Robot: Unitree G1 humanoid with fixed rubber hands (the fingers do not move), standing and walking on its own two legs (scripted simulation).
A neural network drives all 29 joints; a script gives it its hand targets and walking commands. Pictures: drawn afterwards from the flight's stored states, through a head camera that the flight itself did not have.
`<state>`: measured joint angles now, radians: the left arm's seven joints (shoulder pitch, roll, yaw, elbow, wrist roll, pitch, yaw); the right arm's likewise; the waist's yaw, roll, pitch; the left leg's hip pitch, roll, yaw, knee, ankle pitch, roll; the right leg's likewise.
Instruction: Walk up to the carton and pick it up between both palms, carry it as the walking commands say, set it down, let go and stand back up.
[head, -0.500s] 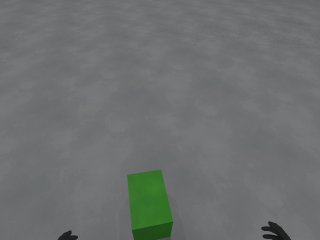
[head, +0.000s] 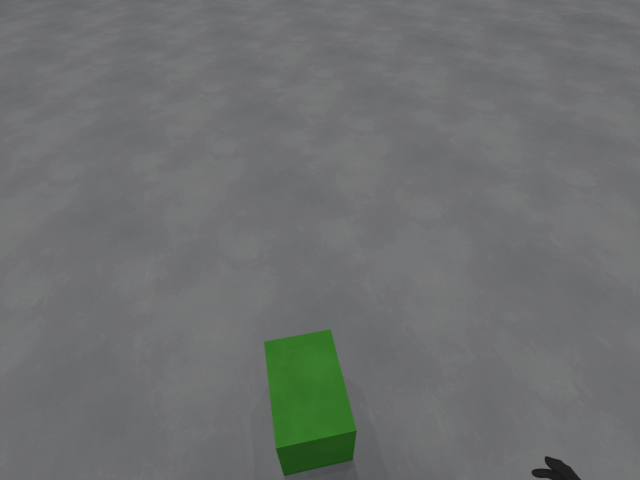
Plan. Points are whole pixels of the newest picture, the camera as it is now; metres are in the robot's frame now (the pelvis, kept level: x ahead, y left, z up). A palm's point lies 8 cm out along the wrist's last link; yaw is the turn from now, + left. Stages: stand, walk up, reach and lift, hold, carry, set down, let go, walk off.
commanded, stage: stand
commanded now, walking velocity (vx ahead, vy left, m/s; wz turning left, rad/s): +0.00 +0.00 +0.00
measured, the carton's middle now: (308, 400) +0.49 +0.07 -0.65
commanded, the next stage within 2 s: none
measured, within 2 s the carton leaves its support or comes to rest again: neither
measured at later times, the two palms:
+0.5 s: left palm out of the picture +0.06 +0.28 -0.11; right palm out of the picture +0.07 -0.31 -0.10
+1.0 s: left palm out of the picture +0.06 +0.28 -0.11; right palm out of the picture +0.08 -0.31 -0.10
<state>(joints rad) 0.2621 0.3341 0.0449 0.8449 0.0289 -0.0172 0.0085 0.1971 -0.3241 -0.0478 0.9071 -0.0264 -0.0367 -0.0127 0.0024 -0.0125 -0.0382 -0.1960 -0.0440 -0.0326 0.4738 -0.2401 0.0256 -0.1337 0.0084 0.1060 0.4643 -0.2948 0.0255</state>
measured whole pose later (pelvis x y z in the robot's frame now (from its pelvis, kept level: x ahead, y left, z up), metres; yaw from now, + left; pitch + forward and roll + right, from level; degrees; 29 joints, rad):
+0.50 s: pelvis -0.02 -0.01 +0.00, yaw +0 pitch -4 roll +0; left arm 0.21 0.34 0.03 0.95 0.02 -0.02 0.01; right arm 0.16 -0.34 -0.03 1.02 -0.02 -0.02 -0.01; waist 0.00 -0.01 0.01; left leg -0.17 -0.02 -0.05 0.42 -0.19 0.00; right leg -0.11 0.03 0.09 0.41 -0.24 0.01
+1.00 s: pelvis -0.01 -0.02 +0.01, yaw +1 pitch -3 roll +0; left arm 0.17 0.35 0.03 1.01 0.02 -0.03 0.01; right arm 0.12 -0.34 -0.02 1.06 -0.01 -0.02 -0.01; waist 0.00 0.00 0.04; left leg -0.16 -0.01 -0.06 0.39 -0.18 -0.01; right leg -0.09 0.04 0.08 0.38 -0.23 0.00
